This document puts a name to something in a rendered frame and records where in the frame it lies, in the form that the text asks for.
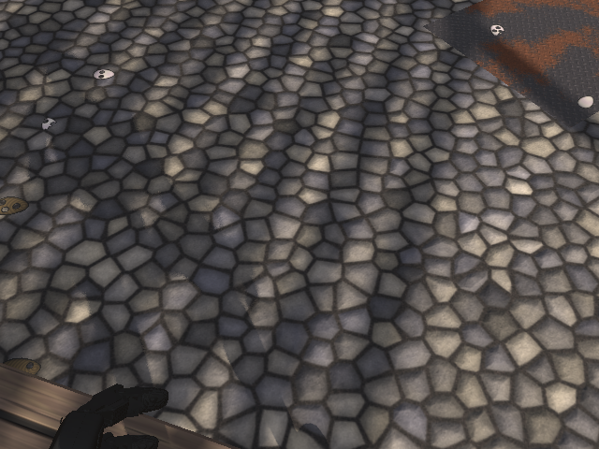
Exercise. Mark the left robot hand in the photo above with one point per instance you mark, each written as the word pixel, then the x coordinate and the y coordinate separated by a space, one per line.
pixel 83 428

